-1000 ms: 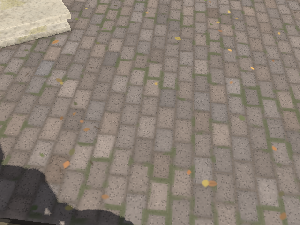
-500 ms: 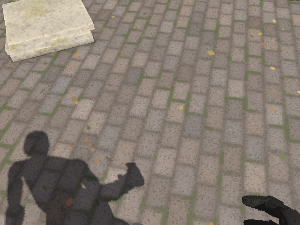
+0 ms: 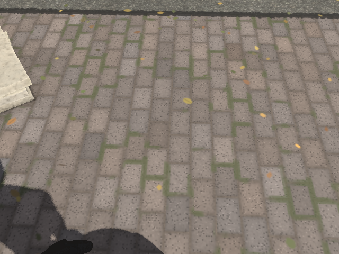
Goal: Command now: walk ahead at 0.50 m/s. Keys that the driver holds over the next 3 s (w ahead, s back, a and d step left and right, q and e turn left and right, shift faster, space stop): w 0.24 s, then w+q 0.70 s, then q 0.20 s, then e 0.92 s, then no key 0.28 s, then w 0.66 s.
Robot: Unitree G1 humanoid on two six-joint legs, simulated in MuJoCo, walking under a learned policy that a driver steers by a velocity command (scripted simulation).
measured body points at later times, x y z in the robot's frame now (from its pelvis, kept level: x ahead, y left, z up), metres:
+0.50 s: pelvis +0.30 -0.06 +0.00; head +0.33 -0.06 +0.45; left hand +0.32 +0.22 -0.12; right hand +0.51 -0.29 -0.11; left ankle +0.49 +0.13 -0.69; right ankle +0.22 -0.14 -0.75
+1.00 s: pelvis +0.59 +0.01 +0.00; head +0.62 +0.04 +0.45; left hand +0.70 +0.33 -0.08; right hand +0.76 -0.23 -0.11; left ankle +0.53 +0.08 -0.75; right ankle +0.82 -0.11 -0.69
